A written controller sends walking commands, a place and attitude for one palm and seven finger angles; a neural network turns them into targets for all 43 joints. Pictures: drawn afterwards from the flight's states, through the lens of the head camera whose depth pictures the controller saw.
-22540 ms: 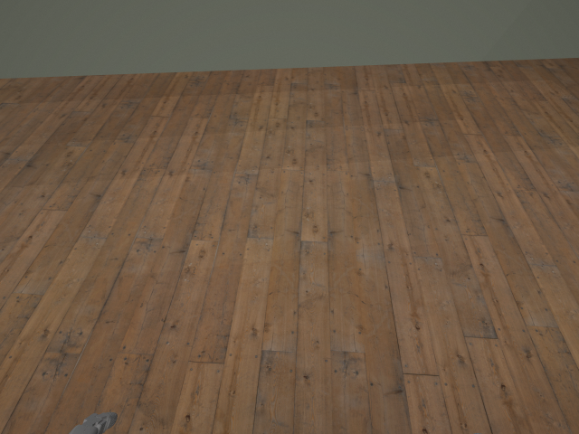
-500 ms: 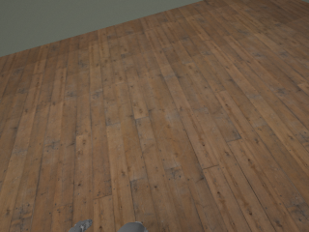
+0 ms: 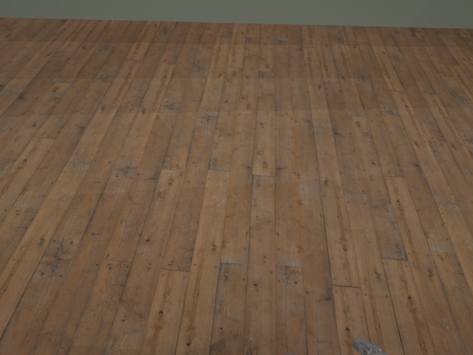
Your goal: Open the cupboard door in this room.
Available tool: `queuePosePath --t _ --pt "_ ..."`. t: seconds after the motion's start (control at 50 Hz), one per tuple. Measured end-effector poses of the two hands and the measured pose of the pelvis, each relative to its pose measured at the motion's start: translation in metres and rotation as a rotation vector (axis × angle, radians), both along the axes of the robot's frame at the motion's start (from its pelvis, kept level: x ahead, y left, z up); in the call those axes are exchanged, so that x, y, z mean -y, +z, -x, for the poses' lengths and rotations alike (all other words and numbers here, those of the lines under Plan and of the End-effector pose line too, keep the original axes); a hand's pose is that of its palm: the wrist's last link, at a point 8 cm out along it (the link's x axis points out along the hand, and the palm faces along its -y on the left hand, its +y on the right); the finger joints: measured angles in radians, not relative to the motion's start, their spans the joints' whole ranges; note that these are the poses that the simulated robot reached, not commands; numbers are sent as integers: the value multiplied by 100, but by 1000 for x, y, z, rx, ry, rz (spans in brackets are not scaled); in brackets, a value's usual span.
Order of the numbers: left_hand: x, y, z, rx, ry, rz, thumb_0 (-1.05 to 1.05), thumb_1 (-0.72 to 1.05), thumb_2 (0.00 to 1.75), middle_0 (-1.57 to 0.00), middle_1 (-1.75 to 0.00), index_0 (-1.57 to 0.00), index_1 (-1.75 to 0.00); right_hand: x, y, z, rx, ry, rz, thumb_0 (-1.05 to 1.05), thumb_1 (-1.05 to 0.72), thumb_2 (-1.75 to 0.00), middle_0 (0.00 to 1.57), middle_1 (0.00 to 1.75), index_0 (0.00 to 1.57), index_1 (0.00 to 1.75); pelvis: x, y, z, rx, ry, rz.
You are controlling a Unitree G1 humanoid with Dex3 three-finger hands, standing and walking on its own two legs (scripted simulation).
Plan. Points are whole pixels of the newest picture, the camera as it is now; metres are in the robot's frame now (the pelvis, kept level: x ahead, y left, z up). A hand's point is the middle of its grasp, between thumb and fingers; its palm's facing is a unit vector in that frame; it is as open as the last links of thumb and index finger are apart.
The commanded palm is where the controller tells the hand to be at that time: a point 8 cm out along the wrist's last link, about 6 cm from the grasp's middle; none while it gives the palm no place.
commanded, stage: turn or walk to find it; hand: left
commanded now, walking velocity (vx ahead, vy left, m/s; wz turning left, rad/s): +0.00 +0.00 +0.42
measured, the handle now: out of the picture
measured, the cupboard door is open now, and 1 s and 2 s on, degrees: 0 0 0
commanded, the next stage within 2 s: stand and wait in 0.74 s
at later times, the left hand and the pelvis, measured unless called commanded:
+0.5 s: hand out of the picture +0.08 +0.15 -0.14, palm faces +0.19 -0.94 -0.29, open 7.4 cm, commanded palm none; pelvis +0.00 -0.06 +0.00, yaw +13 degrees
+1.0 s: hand out of the picture -0.12 +0.15 -0.18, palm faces +0.51 -0.82 -0.26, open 7.4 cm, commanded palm none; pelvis -0.02 -0.04 -0.01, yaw +26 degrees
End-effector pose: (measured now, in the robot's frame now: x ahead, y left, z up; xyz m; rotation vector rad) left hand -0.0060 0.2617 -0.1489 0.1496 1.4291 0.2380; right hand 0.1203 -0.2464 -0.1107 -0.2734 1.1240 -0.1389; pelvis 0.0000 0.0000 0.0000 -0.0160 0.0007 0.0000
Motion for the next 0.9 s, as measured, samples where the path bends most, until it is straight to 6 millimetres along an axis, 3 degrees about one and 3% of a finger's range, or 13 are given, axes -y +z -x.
queuePosePath --t 0.1,0.2,0.34,0.42,0.56,0.68,0.78,0.9 --pt "-7 11 -24 93 14 2 1 91 90 -20 -30 -20 -30 -15 6 -1 -11 34 -10 0 -91 -90 21 30 20 30 -5 9 -1 0 44 14" --pt "-4 20 -51 183 14 -12 1 91 90 -20 -30 -20 -30 -17 0 15 -59 36 -36 0 -91 -90 21 30 20 30 0 11 -1 -1 81 4" --pt "23 31 -83 263 -3 -40 1 91 90 -20 -30 -20 -30 8 -23 48 -162 10 -72 1 -90 -90 21 30 20 30 23 6 -1 -12 134 -21" --pt "46 36 -88 311 -2 -74 1 91 90 -20 -30 -20 -30 32 -43 60 -219 6 -94 1 -90 -90 21 30 20 30 44 -3 -3 -14 168 -36" --pt "76 50 -47 276 91 -92 1 91 90 -20 -30 -20 -30 59 -43 50 -263 65 -93 1 -91 -90 20 30 20 30 63 7 -4 3 250 -69" --pt "88 47 0 212 198 -90 1 91 90 -21 -30 -21 -30 63 -37 25 -258 148 -75 1 -91 -90 20 30 20 30 71 10 -4 3 314 -78" --pt "90 38 47 146 286 -77 1 91 90 -21 -30 -21 -30 47 -32 -7 -225 239 -52 1 -91 -90 20 30 19 29 68 9 0 0 361 -72" --pt "85 18 108 61 395 -40 1 91 90 -20 -30 -20 -30 0 -21 -53 -107 367 -34 1 -91 -90 20 30 19 29 52 1 11 4 417 -46"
